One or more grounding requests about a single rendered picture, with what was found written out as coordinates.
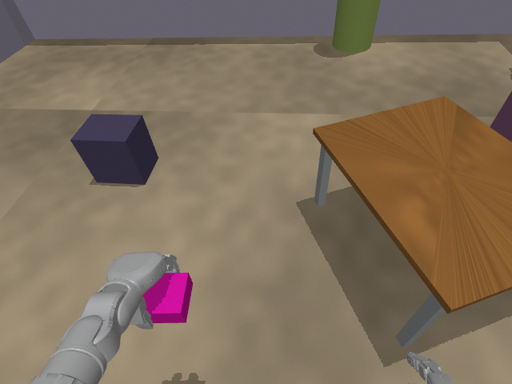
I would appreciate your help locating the right robot hand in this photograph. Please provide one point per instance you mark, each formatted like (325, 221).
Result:
(428, 369)

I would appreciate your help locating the coffee table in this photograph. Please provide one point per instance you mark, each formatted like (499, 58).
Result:
(439, 181)

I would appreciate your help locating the left robot hand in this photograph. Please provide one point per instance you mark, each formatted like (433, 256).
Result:
(144, 269)

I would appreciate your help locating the left robot arm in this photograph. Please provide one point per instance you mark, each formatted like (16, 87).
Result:
(94, 339)

